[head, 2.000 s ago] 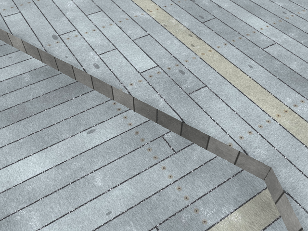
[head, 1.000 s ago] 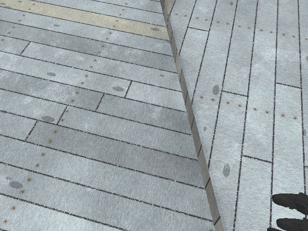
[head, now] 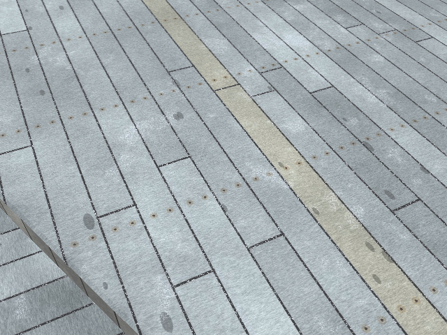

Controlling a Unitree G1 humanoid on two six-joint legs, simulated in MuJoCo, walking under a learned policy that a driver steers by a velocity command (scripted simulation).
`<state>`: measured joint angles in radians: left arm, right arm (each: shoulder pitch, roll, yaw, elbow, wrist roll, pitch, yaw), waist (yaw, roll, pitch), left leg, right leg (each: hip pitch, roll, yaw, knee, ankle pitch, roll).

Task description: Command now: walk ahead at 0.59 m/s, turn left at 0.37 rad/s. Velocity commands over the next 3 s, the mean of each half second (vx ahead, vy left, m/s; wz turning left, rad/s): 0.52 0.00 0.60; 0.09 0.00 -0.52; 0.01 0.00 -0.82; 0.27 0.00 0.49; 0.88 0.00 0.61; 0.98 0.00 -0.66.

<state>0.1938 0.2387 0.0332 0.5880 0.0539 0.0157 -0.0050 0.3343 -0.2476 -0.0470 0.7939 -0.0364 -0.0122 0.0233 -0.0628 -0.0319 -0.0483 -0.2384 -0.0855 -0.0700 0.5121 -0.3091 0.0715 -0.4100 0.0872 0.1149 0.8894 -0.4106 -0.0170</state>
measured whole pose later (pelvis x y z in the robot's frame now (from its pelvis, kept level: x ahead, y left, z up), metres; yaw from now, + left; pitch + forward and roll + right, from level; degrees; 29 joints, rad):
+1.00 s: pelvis +0.27 +0.15 +0.01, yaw +2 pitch +0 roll -1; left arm 0.11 0.23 0.05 0.53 -0.01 0.11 0.08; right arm 0.29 -0.23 -0.03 0.70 -0.02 0.03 -0.11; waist 0.00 -0.02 0.04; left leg -0.24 0.10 0.35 0.45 -0.21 0.07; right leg -0.96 -0.01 0.00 2.11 -0.48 0.11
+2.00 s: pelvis +0.48 +0.12 +0.12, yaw -2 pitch +2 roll -2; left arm 0.32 0.31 0.07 0.72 0.05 -0.05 0.04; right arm 0.24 -0.28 -0.06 0.60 -0.01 0.05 0.08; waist 0.03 -0.04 -0.07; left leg -0.52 0.10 0.11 0.76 -0.34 0.05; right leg -0.04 -0.15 -0.29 0.47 -0.46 0.05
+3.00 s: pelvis +1.37 +0.36 +0.10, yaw -7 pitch +3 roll +1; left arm 0.48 0.31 0.08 0.89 -0.01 -0.09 0.00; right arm -0.02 -0.23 0.05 0.57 -0.06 -0.11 -0.01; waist 0.13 -0.03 0.01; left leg -0.55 0.03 -0.02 0.62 -0.14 -0.02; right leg -0.04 0.13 0.22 0.90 -0.48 -0.14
